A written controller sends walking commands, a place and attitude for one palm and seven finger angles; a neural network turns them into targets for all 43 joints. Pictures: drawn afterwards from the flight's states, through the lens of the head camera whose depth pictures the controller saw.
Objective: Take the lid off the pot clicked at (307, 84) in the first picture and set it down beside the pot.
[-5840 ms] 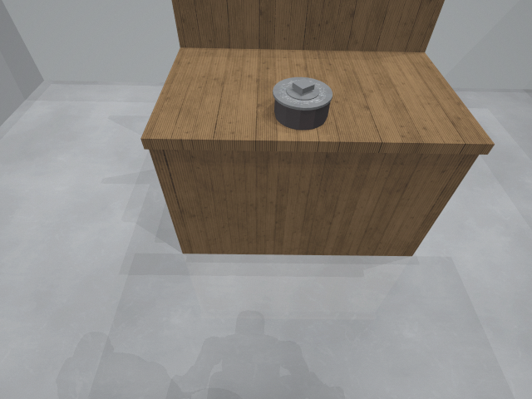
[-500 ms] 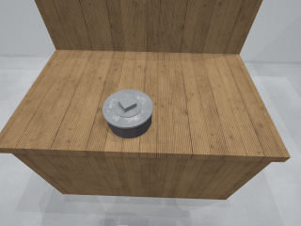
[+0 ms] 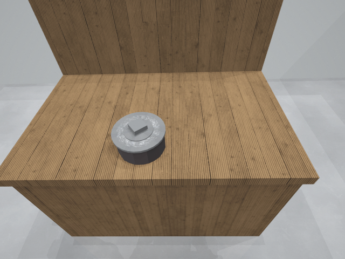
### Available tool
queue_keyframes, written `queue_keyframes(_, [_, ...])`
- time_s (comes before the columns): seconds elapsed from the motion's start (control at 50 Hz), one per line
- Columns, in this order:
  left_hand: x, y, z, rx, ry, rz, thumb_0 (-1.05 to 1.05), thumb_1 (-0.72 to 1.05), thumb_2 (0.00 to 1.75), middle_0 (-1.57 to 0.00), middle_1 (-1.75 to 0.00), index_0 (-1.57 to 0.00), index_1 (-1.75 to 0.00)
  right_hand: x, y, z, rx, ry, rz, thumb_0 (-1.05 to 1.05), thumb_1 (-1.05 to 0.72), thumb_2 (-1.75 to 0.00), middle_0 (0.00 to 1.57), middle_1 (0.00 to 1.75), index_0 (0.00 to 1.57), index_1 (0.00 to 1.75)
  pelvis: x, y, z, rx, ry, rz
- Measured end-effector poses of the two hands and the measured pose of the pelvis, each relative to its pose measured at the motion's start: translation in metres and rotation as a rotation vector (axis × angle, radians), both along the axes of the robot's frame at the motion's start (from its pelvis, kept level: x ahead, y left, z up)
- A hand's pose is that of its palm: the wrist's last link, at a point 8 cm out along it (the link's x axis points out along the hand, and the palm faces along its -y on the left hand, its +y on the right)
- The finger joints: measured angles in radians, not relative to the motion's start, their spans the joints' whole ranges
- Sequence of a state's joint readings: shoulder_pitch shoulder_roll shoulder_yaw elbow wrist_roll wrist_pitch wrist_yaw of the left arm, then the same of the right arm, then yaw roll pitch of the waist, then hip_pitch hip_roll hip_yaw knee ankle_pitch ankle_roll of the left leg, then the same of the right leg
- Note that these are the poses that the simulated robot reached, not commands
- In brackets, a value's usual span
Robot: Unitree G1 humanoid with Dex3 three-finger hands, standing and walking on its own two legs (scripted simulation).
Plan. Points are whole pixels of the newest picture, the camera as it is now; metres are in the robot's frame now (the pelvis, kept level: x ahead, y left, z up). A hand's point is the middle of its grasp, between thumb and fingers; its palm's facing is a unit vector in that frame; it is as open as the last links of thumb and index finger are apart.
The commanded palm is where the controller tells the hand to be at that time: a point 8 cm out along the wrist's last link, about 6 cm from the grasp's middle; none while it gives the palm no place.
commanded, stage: come to a stop and stand still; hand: left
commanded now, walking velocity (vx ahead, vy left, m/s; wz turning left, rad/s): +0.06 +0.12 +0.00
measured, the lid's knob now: (137, 126) +0.51 +0.16 -0.01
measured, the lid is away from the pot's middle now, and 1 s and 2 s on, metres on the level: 0.00 0.00 0.00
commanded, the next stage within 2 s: look again from close up in 0.20 s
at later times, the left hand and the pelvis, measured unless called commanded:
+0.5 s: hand out of the picture +0.02 +0.21 -0.19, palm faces +0.05 -0.98 -0.20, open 7.3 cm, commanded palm none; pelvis +0.01 +0.04 -0.01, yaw +1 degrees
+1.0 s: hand out of the picture +0.00 +0.23 -0.19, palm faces +0.04 -0.98 -0.18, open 7.4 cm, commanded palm none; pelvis +0.00 +0.05 -0.01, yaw +1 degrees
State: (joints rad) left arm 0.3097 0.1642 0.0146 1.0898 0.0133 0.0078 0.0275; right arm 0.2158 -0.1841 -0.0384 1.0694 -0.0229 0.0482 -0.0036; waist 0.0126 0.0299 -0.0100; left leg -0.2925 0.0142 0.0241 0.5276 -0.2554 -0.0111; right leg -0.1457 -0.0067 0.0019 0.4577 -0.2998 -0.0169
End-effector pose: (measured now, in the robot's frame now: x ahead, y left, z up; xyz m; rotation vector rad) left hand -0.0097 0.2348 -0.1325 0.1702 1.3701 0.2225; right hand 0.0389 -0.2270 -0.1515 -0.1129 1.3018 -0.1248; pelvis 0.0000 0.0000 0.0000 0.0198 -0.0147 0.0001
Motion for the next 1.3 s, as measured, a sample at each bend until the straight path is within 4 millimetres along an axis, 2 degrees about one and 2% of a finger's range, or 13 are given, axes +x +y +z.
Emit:
queue_keyframes(0.06, [-0.009, -0.012, -0.003, -0.031, 0.037, 0.006, 0.0, 0.91, 0.9, -0.2, -0.3, -0.2, -0.29, -0.025, -0.006, -0.002, -0.01, 0.058, -0.014, 0.0, -0.91, -0.9, 0.2, 0.3, 0.2, 0.3, 0.004, -0.002, 0.0, -0.01, 0.013, -0.002])
queue_keyframes(0.14, [-0.012, -0.022, -0.009, -0.065, 0.053, 0.038, 0.0, 0.91, 0.9, -0.2, -0.3, -0.2, -0.29, -0.054, -0.006, 0.0, -0.032, 0.17, -0.003, 0.0, -0.91, -0.9, 0.2, 0.3, 0.2, 0.3, 0.005, -0.001, -0.001, -0.016, 0.016, 0.023])
queue_keyframes(0.24, [-0.008, -0.025, -0.015, -0.08, 0.049, 0.041, 0.0, 0.91, 0.9, -0.2, -0.3, -0.2, -0.29, -0.07, 0.001, 0.003, -0.038, 0.22, -0.005, 0.0, -0.91, -0.9, 0.2, 0.3, 0.2, 0.3, 0.005, 0.002, -0.001, -0.017, 0.008, 0.019])
queue_keyframes(0.32, [-0.003, -0.017, -0.022, -0.084, 0.028, -0.002, 0.01, 0.91, 0.9, -0.2, -0.3, -0.2, -0.3, -0.059, 0.012, 0.001, -0.039, 0.154, -0.013, 0.0, -0.91, -0.9, 0.2, 0.3, 0.2, 0.3, 0.003, 0.012, -0.007, -0.044, 0.015, 0.019])
queue_keyframes(0.42, [0.011, 0.006, -0.026, -0.072, -0.007, -0.021, 0.01, 0.92, 0.9, -0.2, -0.3, -0.2, -0.3, -0.038, 0.034, 0.0, -0.034, 0.063, 0.0, 0.0, -0.91, -0.9, 0.2, 0.3, 0.2, 0.3, 0.005, 0.026, -0.011, -0.04, 0.014, 0.018])
queue_keyframes(0.54, [0.025, 0.031, -0.023, -0.046, -0.063, -0.019, 0.01, 0.91, 0.9, -0.2, -0.3, -0.2, -0.29, -0.023, 0.042, 0.002, -0.055, 0.037, 0.026, 0.02, -0.94, -0.9, 0.2, 0.3, 0.2, 0.3, 0.006, 0.04, -0.011, -0.036, 0.012, 0.018])
queue_keyframes(0.66, [0.025, 0.045, -0.021, -0.036, -0.057, -0.028, 0.0, 0.91, 0.9, -0.2, -0.3, -0.2, -0.29, -0.006, 0.045, 0.008, -0.069, -0.007, 0.038, 0.02, -0.94, -0.9, 0.2, 0.3, 0.2, 0.3, 0.007, 0.048, -0.009, -0.03, 0.014, 0.013])
queue_keyframes(0.9, [0.006, 0.045, -0.022, -0.055, -0.012, -0.022, 0.0, 0.91, 0.9, -0.2, -0.3, -0.2, -0.29, 0.015, 0.048, 0.016, -0.076, -0.047, 0.057, 0.0, -0.92, -0.9, 0.2, 0.3, 0.2, 0.3, 0.006, 0.05, -0.006, -0.026, 0.009, 0.013])
queue_keyframes(1.12, [-0.008, 0.035, -0.023, -0.07, 0.007, -0.018, 0.0, 0.91, 0.9, -0.2, -0.3, -0.2, -0.29, 0.008, 0.044, 0.017, -0.077, -0.031, 0.059, 0.0, -0.92, -0.9, 0.2, 0.3, 0.2, 0.3, 0.001, 0.047, -0.005, -0.029, 0.005, 0.016])
queue_keyframes(1.14, [0.0, 0.035, -0.018, -0.065, -0.034, -0.002, 0.01, 0.91, 0.9, -0.2, -0.3, -0.2, -0.3, 0.009, 0.044, 0.019, -0.071, -0.06, 0.059, 0.0, -0.92, -0.9, 0.2, 0.3, 0.2, 0.3, 0.0, 0.047, -0.005, -0.029, 0.004, 0.018])
queue_keyframes(1.16, [0.016, 0.037, -0.007, -0.043, -0.132, 0.0, 0.01, 0.91, 0.9, -0.21, -0.3, -0.21, -0.3, 0.013, 0.044, 0.022, -0.071, -0.114, 0.069, 0.0, -0.91, -0.9, 0.2, 0.3, 0.2, 0.3, -0.001, 0.047, -0.005, -0.027, 0.004, 0.019])
queue_keyframes(1.24, [0.08, 0.045, 0.047, 0.092, -0.492, -0.011, 0.01, 0.92, 0.9, -0.26, -0.36, -0.26, -0.36, 0.04, 0.044, 0.031, -0.051, -0.334, 0.091, 0.01, -0.91, -0.9, 0.2, 0.3, 0.2, 0.3, -0.007, 0.045, -0.005, -0.019, -0.003, 0.034])
queue_keyframes(1.3, [0.103, 0.046, 0.059, 0.115, -0.584, -0.029, 0.01, 0.92, 0.9, -0.34, -0.44, -0.33, -0.44, 0.065, 0.041, 0.042, -0.032, -0.453, 0.082, 0.01, -0.91, -0.9, 0.2, 0.3, 0.21, 0.3, -0.014, 0.04, -0.006, -0.018, 0.004, 0.026])
